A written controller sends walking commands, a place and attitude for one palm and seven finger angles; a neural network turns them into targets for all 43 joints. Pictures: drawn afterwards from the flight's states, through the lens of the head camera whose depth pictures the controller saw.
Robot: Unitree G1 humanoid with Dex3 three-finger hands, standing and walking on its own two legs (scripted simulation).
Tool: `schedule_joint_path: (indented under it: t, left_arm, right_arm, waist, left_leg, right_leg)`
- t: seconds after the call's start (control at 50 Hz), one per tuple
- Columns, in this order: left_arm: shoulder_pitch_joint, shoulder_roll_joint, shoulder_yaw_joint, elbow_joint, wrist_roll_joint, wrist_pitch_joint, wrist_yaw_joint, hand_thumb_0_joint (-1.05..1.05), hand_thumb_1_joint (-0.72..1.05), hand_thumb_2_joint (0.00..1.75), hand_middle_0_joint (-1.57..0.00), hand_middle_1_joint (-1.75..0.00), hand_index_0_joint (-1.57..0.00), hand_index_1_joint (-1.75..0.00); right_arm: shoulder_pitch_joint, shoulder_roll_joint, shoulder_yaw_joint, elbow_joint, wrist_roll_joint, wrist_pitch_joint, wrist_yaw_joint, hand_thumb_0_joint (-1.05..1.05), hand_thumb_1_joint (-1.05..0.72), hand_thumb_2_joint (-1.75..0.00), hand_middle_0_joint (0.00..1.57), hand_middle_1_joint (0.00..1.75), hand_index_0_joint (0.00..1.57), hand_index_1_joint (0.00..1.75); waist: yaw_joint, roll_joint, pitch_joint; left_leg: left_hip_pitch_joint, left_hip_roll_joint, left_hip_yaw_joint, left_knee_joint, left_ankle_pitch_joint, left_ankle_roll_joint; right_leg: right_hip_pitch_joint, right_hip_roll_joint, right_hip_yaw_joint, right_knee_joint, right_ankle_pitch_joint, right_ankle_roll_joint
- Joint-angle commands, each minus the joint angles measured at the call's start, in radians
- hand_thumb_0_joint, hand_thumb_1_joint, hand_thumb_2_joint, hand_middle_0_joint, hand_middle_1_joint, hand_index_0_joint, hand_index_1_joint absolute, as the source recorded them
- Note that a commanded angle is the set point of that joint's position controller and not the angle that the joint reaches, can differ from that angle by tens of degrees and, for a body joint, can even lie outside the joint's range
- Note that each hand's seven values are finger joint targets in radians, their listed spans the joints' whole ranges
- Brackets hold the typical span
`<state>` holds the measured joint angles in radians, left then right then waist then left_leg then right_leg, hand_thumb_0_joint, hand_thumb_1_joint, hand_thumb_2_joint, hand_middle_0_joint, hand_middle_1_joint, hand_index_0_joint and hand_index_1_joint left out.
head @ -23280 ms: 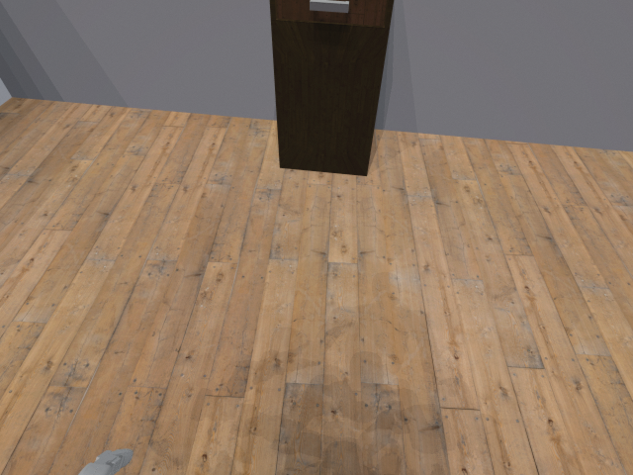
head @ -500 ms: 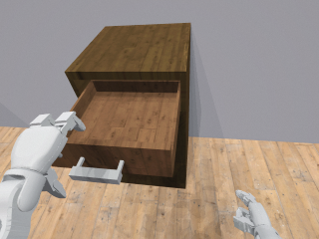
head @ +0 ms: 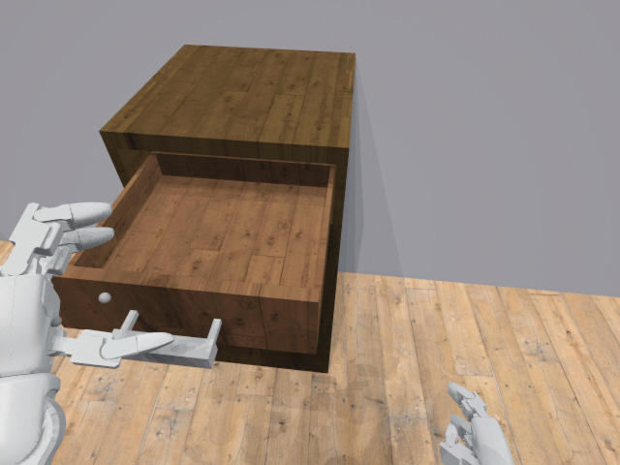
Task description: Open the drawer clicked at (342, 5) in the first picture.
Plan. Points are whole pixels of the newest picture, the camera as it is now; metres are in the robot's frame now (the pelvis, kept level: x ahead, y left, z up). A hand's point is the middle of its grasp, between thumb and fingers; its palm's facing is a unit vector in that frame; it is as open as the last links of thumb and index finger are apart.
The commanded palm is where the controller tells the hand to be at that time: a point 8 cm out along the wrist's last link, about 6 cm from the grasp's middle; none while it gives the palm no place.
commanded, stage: draw the hand back to the body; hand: left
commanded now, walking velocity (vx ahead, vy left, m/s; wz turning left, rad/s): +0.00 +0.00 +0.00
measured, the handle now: (168, 334) +0.26 +0.24 +0.01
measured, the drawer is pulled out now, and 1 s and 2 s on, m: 0.30 0.30 0.30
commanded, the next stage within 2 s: step back with the hand held close in 0.70 s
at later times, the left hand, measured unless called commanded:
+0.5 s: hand (87, 307) +0.19 +0.23 +0.19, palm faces +0.44 -0.81 -0.39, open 8.6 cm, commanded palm +0.14 +0.27 +0.20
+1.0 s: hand (76, 321) +0.18 +0.24 +0.18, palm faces +0.39 -0.80 -0.46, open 7.4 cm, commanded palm +0.11 +0.29 +0.20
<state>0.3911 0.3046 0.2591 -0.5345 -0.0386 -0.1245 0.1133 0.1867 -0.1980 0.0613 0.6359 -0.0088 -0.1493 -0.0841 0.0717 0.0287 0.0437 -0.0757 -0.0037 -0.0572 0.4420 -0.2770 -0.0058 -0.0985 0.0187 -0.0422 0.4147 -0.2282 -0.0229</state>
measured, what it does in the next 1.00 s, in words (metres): stands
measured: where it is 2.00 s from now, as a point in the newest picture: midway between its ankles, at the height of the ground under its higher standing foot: outside the picture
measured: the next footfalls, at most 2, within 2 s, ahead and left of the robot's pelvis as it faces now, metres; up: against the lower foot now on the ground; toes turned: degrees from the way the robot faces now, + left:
right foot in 1.90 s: -0.22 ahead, -0.10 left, +0.00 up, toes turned -1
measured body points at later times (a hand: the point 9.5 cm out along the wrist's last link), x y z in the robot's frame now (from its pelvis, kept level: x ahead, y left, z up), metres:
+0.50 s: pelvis +0.01 -0.01 +0.00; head -0.01 -0.03 +0.45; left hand +0.16 +0.28 +0.21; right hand +0.21 -0.22 -0.08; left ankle -0.02 +0.12 -0.74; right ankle +0.01 -0.10 -0.74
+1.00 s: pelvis -0.02 +0.00 +0.00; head +0.00 -0.01 +0.45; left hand +0.15 +0.28 +0.21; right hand +0.18 -0.22 -0.09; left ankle -0.02 +0.12 -0.74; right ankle +0.01 -0.10 -0.74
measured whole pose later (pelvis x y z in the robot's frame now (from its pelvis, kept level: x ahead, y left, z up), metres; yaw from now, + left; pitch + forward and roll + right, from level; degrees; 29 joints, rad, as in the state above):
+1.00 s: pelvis -0.02 +0.00 +0.00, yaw +1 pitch +0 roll -1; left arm 0.54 0.36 0.38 -0.57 -0.05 -0.19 0.10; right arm 0.16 -0.24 0.01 0.60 0.00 -0.08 -0.07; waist 0.02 0.06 0.02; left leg -0.24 0.00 -0.08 0.49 -0.26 0.00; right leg -0.22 0.02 -0.07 0.40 -0.18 -0.02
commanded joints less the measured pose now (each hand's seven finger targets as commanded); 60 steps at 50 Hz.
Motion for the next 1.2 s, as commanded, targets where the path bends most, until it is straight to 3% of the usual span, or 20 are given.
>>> schedule_joint_path:
  t: [0.0,0.06,0.1,0.28,0.34,0.38,0.4,0.48,0.5,0.58,0.76,0.78,0.8,0.82,0.84,0.86,0.92,0.98,1.1,1.18]
  left_arm:
    - [-0.101,0.191,0.129,-0.211,-0.007,-0.073,0.02,0.0,0.06,0.54,-0.26,-0.84,-0.26,-0.84]
    - [-0.045,0.178,0.133,-0.204,-0.013,-0.075,0.011,0.0,0.17,0.58,-0.25,-0.77,-0.25,-0.77]
    - [-0.01,0.181,0.148,-0.181,-0.02,-0.072,0.004,0.0,0.23,0.62,-0.25,-0.73,-0.25,-0.73]
    - [0.014,0.208,0.192,-0.208,-0.022,-0.072,0.008,0.0,0.55,0.75,-0.22,-0.52,-0.22,-0.52]
    - [0.015,0.199,0.185,-0.207,-0.021,-0.068,0.009,0.0,0.65,0.8,-0.22,-0.46,-0.22,-0.46]
    - [0.012,0.202,0.186,-0.206,-0.022,-0.064,0.009,0.0,0.73,0.82,-0.21,-0.41,-0.21,-0.41]
    - [-0.005,0.212,0.192,-0.22,-0.019,-0.064,0.01,0.0,0.76,0.84,-0.21,-0.39,-0.21,-0.39]
    - [-0.017,0.195,0.171,-0.197,-0.02,-0.062,0.01,0.0,0.9,0.9,-0.2,-0.3,-0.2,-0.3]
    - [-0.026,0.207,0.181,-0.202,-0.017,-0.059,0.011,0.0,0.9,0.9,-0.2,-0.3,-0.2,-0.3]
    - [-0.026,0.201,0.175,-0.197,-0.02,-0.059,0.01,0.0,0.9,0.9,-0.2,-0.3,-0.2,-0.3]
    - [0.004,0.193,0.18,-0.169,-0.023,-0.059,0.012,0.0,0.9,0.9,-0.2,-0.3,-0.2,-0.3]
    - [-0.021,0.199,0.176,-0.191,-0.02,-0.061,0.011,0.0,0.9,0.9,-0.2,-0.3,-0.2,-0.3]
    - [-0.192,0.375,0.348,-0.262,-0.012,-0.113,0.02,0.0,0.9,0.9,-0.2,-0.3,-0.2,-0.3]
    - [0.006,0.248,0.262,-0.143,-0.014,-0.107,0.007,0.0,0.9,0.9,-0.2,-0.3,-0.2,-0.3]
    - [0.052,0.227,0.231,-0.147,-0.012,-0.102,-0.001,0.0,0.9,0.9,-0.2,-0.3,-0.2,-0.3]
    - [0.063,0.213,0.215,-0.165,-0.012,-0.103,-0.004,0.0,0.9,0.9,-0.2,-0.3,-0.2,-0.3]
    - [0.154,0.227,0.237,-0.204,-0.013,-0.122,0.004,0.0,0.9,0.9,-0.2,-0.3,-0.2,-0.3]
    - [0.21,0.243,0.258,-0.276,-0.019,-0.121,0.014,0.0,0.9,0.9,-0.2,-0.3,-0.2,-0.3]
    - [0.232,0.292,0.309,-0.349,-0.025,-0.117,0.028,0.0,0.9,0.9,-0.2,-0.3,-0.2,-0.3]
    - [0.239,0.265,0.292,-0.335,-0.021,-0.117,0.026,0.0,0.9,0.9,-0.2,-0.3,-0.2,-0.3]
  right_arm:
    - [-0.159,-0.105,-0.046,-0.157,-0.006,-0.075,-0.003,0.0,-0.9,-0.9,0.2,0.3,0.2,0.3]
    - [-0.151,-0.104,-0.054,-0.16,-0.005,-0.07,0.004,0.0,-0.9,-0.9,0.2,0.3,0.2,0.3]
    - [-0.157,-0.107,-0.061,-0.158,-0.002,-0.064,0.007,0.0,-0.9,-0.9,0.2,0.3,0.2,0.3]
    - [-0.153,-0.104,-0.071,-0.166,0.004,-0.045,-0.003,0.0,-0.9,-0.9,0.2,0.3,0.2,0.3]
    - [-0.151,-0.099,-0.069,-0.161,0.004,-0.046,-0.006,0.0,-0.9,-0.9,0.2,0.3,0.2,0.3]
    - [-0.153,-0.102,-0.071,-0.162,0.005,-0.045,-0.007,0.0,-0.9,-0.9,0.2,0.3,0.2,0.3]
    - [-0.155,-0.106,-0.073,-0.159,0.003,-0.049,-0.01,0.0,-0.9,-0.9,0.2,0.3,0.2,0.3]
    - [-0.156,-0.104,-0.069,-0.16,0.003,-0.049,-0.009,0.0,-0.9,-0.9,0.2,0.3,0.2,0.3]
    - [-0.16,-0.106,-0.07,-0.156,0.003,-0.052,-0.011,0.0,-0.9,-0.9,0.2,0.3,0.2,0.3]
    - [-0.157,-0.102,-0.066,-0.164,0.002,-0.049,-0.009,0.0,-0.9,-0.9,0.2,0.3,0.2,0.3]
    - [-0.163,-0.094,-0.065,-0.16,0.002,-0.054,-0.009,0.0,-0.9,-0.9,0.2,0.3,0.2,0.3]
    - [-0.163,-0.097,-0.065,-0.165,0.003,-0.055,-0.009,0.0,-0.9,-0.9,0.2,0.3,0.2,0.3]
    - [-0.145,-0.122,-0.052,-0.206,0.02,-0.032,0.007,0.0,-0.9,-0.9,0.2,0.3,0.2,0.3]
    - [-0.153,-0.118,-0.074,-0.191,0.007,-0.012,-0.002,0.0,-0.9,-0.9,0.2,0.3,0.2,0.3]
    - [-0.156,-0.125,-0.079,-0.195,0.008,-0.001,0.005,0.0,-0.9,-0.9,0.2,0.3,0.2,0.3]
    - [-0.156,-0.125,-0.081,-0.203,0.014,0.006,0.009,0.0,-0.9,-0.9,0.2,0.3,0.2,0.3]
    - [-0.135,-0.131,-0.092,-0.198,0.011,0.018,0.005,0.0,-0.9,-0.9,0.2,0.3,0.2,0.3]
    - [-0.121,-0.144,-0.107,-0.216,0.016,0.039,0.004,0.0,-0.9,-0.9,0.2,0.3,0.2,0.3]
    - [-0.125,-0.153,-0.122,-0.245,0.017,0.065,-0.012,0.0,-0.9,-0.9,0.2,0.3,0.2,0.3]
    - [-0.114,-0.163,-0.121,-0.257,0.015,0.062,-0.008,0.0,-0.9,-0.9,0.2,0.3,0.2,0.3]
  waist:
    - [-0.006,0.086,-0.071]
    - [-0.002,0.063,-0.118]
    - [0.0,0.005,-0.11]
    - [-0.003,0.011,-0.151]
    - [-0.008,0.044,-0.129]
    - [-0.009,0.017,-0.12]
    - [-0.01,0.051,-0.122]
    - [-0.012,0.004,-0.101]
    - [-0.01,0.06,-0.09]
    - [-0.007,0.016,-0.102]
    - [-0.004,0.019,-0.074]
    - [-0.006,0.036,-0.076]
    - [-0.045,0.112,0.046]
    - [-0.042,-0.023,0.017]
    - [-0.043,-0.094,-0.011]
    - [-0.049,-0.101,-0.04]
    - [-0.055,-0.04,-0.152]
    - [-0.059,-0.019,-0.234]
    - [-0.056,0.042,-0.255]
    - [-0.054,0.083,-0.211]
  left_leg:
    - [-0.059,0.009,0.034,-0.088,0.248,0.002]
    - [-0.048,0.014,0.041,-0.079,0.305,0.003]
    - [-0.048,0.015,0.042,-0.077,0.32,0.003]
    - [-0.03,0.01,0.055,-0.068,0.31,0.01]
    - [-0.024,0.008,0.056,-0.066,0.306,0.008]
    - [-0.023,0.008,0.054,-0.065,0.301,0.011]
    - [-0.015,0.003,0.057,-0.063,0.302,0.009]
    - [-0.025,0.004,0.048,-0.073,0.261,0.014]
    - [-0.019,0.001,0.051,-0.071,0.259,0.012]
    - [-0.028,0.002,0.044,-0.08,0.246,0.012]
    - [-0.036,0.002,0.048,-0.086,0.199,0.01]
    - [-0.035,0.001,0.046,-0.089,0.191,0.011]
    - [-0.143,0.006,0.024,-0.077,0.091,0.024]
    - [-0.158,0.011,-0.007,-0.041,0.113,0.03]
    - [-0.137,0.006,-0.002,-0.009,0.133,0.032]
    - [-0.121,0.001,0.009,0.03,0.144,0.033]
    - [-0.124,0.0,0.011,0.054,0.2,0.027]
    - [-0.148,0.016,-0.001,0.037,0.315,0.022]
    - [-0.227,0.057,-0.051,-0.012,0.453,0.021]
    - [-0.357,0.099,-0.092,-0.072,0.326,0.045]
  right_leg:
    - [0.052,-0.017,-0.01,-0.063,0.164,-0.005]
    - [0.081,-0.022,-0.011,-0.041,0.227,-0.001]
    - [0.077,-0.013,-0.012,-0.051,0.245,0.002]
    - [0.075,-0.02,-0.001,-0.055,0.253,0.011]
    - [0.057,-0.02,-0.003,-0.064,0.246,0.011]
    - [0.05,-0.018,-0.001,-0.068,0.243,0.013]
    - [0.047,-0.015,0.001,-0.079,0.245,0.011]
    - [0.038,-0.017,0.001,-0.082,0.193,0.015]
    - [0.027,-0.015,0.007,-0.093,0.191,0.01]
    - [0.045,-0.017,0.002,-0.085,0.172,0.013]
    - [0.03,-0.015,0.006,-0.107,0.112,0.013]
    - [0.028,-0.017,0.012,-0.107,0.103,0.013]
    - [-0.086,-0.063,0.066,-0.16,0.064,0.013]
    - [-0.117,-0.083,0.058,-0.167,0.052,0.016]
    - [-0.128,-0.097,0.072,-0.184,0.039,0.013]
    - [-0.143,-0.119,0.078,-0.183,0.044,0.007]
    - [-0.103,-0.146,0.07,-0.127,0.144,-0.012]
    - [-0.043,-0.127,0.039,-0.051,0.241,-0.001]
    - [0.007,-0.064,0.006,0.069,0.311,0.021]
    - [0.025,-0.035,0.003,0.16,0.188,0.03]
